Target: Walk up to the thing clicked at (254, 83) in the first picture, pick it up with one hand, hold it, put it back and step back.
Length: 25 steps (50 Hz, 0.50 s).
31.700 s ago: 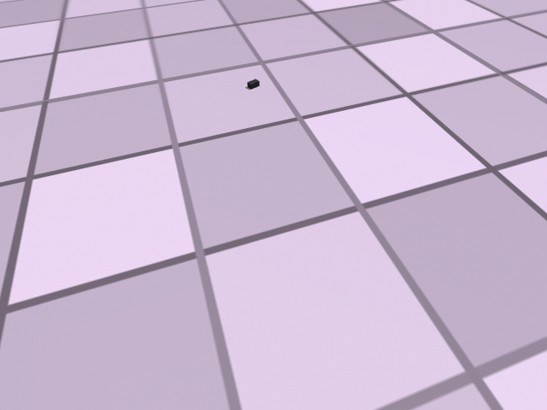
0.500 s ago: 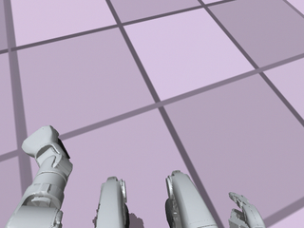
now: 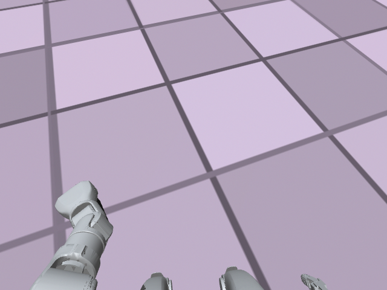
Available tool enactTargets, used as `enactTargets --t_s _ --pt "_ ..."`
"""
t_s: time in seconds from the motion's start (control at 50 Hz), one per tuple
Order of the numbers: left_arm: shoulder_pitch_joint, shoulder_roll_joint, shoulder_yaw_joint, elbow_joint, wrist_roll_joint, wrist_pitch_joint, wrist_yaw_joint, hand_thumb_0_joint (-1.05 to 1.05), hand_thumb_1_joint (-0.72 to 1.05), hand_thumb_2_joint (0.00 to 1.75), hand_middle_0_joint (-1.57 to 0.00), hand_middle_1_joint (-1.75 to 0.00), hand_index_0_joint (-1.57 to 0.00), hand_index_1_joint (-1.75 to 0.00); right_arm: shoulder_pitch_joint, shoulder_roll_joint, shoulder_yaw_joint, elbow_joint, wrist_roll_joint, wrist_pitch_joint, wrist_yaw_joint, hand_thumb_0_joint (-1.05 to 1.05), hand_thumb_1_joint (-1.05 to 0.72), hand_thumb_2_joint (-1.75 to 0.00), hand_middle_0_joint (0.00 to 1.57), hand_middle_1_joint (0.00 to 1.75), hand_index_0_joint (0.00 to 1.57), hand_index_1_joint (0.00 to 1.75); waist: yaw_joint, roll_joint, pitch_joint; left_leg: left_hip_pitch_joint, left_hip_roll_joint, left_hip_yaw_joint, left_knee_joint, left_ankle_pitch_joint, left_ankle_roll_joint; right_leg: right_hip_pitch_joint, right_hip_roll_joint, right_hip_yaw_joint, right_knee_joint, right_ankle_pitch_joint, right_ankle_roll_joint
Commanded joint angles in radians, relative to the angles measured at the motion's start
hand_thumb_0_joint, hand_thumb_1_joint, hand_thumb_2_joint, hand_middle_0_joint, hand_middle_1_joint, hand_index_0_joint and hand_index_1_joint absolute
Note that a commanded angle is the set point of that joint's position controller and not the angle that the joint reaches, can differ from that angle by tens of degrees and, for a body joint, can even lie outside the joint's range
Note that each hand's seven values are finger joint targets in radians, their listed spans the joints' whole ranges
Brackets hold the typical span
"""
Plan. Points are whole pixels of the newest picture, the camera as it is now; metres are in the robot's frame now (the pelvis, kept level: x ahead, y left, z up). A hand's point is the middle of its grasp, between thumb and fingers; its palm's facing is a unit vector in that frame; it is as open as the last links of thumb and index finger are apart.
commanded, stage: lift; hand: left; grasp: from above
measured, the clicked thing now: (94, 213) +0.34 +0.25 -0.13
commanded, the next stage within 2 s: hold in 0.22 s
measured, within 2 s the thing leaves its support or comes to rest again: neither
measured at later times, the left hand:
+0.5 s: hand (88, 202) +0.33 +0.22 -0.03, palm faces -0.34 -0.31 -0.89, open 9.8 cm
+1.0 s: hand (82, 200) +0.33 +0.22 -0.01, palm faces -0.32 -0.30 -0.90, open 9.8 cm
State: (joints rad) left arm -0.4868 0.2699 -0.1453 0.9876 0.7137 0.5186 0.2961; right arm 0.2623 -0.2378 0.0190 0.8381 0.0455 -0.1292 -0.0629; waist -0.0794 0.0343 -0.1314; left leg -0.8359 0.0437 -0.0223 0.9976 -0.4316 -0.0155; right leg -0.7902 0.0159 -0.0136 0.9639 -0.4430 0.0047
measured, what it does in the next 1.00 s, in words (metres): rises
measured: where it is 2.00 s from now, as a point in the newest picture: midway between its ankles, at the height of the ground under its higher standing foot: outside the picture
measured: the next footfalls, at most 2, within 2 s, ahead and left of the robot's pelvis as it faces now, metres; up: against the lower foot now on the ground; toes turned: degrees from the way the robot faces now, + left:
none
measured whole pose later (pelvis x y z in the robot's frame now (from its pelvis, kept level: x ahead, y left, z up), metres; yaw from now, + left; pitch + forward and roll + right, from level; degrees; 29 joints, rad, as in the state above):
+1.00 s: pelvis +0.02 +0.00 +0.05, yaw +0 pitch +5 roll +0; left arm -0.44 0.20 -0.23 0.89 0.71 0.64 0.23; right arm 0.22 -0.26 0.03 0.80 0.05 -0.12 0.05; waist -0.02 0.04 -0.06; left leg -0.38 0.02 0.01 0.58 -0.29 -0.01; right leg -0.36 -0.01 0.01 0.60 -0.32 0.01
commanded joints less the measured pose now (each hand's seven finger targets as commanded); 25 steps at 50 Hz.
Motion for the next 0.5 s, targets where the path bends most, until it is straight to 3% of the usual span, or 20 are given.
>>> enactTargets --t_s 0.0,0.22,0.28,0.3,0.34,0.38,0.48 --pt "-0.346 0.17 0.02 -0.155 0.033 0.004 0.046 0.0 0.67 0.51 -1.13 -0.34 -1.11 -0.36 0.052 -0.146 -0.05 -0.077 0.002 -0.029 -0.007 0.0 -0.89 -0.9 0.2 0.3 0.2 0.3 -0.007 0.05 -0.334 0.348 -0.038 0.023 -0.186 0.336 0.022 0.215 0.03 -0.014 -0.196 0.333 -0.017" --pt "-0.347 0.125 0.009 -0.076 0.012 0.04 0.068 0.0 0.74 0.49 -1.17 -0.34 -1.15 -0.36 0.029 -0.153 -0.047 -0.084 0.004 -0.039 0.029 0.0 -0.89 -0.9 0.2 0.3 0.2 0.3 0.015 -0.014 -0.24 0.414 -0.048 0.038 -0.319 0.318 0.017 0.331 0.025 -0.011 -0.305 0.327 -0.017" --pt "-0.358 0.113 -0.002 -0.096 0.002 0.052 0.059 0.0 0.71 0.5 -1.16 -0.33 -1.13 -0.36 0.026 -0.155 -0.047 -0.088 0.005 -0.041 0.041 0.0 -0.89 -0.9 0.2 0.3 0.2 0.3 0.015 -0.03 -0.27 0.439 -0.052 0.045 -0.328 0.36 0.023 0.382 0.021 -0.002 -0.325 0.382 -0.01" --pt "-0.364 0.143 0.009 -0.118 0.006 0.055 0.056 0.0 0.71 0.51 -1.16 -0.34 -1.13 -0.36 0.022 -0.161 -0.049 -0.095 0.007 -0.04 0.045 0.0 -0.89 -0.9 0.2 0.3 0.2 0.3 0.024 -0.01 -0.27 0.452 -0.055 0.049 -0.335 0.369 0.022 0.394 0.02 -0.002 -0.329 0.391 -0.01" --pt "-0.373 0.114 -0.012 -0.114 0.009 0.06 0.045 0.0 0.62 0.47 -1.11 -0.31 -1.07 -0.34 0.013 -0.156 -0.045 -0.1 0.007 -0.039 0.05 0.0 -0.89 -0.9 0.2 0.3 0.2 0.3 0.01 -0.025 -0.235 0.452 -0.055 0.05 -0.348 0.36 0.023 0.396 0.02 -0.001 -0.343 0.389 -0.007" --pt "-0.364 0.14 -0.005 -0.134 0.021 0.058 0.036 0.0 0.63 0.44 -1.1 -0.31 -1.07 -0.34 0.013 -0.161 -0.047 -0.106 0.008 -0.036 0.055 0.0 -0.89 -0.9 0.2 0.3 0.2 0.3 0.023 -0.024 -0.243 0.462 -0.06 0.055 -0.355 0.366 0.026 0.417 0.016 0.004 -0.358 0.398 -0.005" --pt "-0.336 0.119 -0.028 -0.18 0.039 0.055 0.009 0.0 0.56 0.38 -1.06 -0.26 -1.03 -0.29 -0.008 -0.155 -0.045 -0.121 0.009 -0.032 0.066 0.0 -0.9 -0.9 0.2 0.3 0.2 0.3 0.025 -0.01 -0.243 0.522 -0.057 0.051 -0.383 0.405 0.027 0.434 0.017 0.005 -0.375 0.418 -0.006"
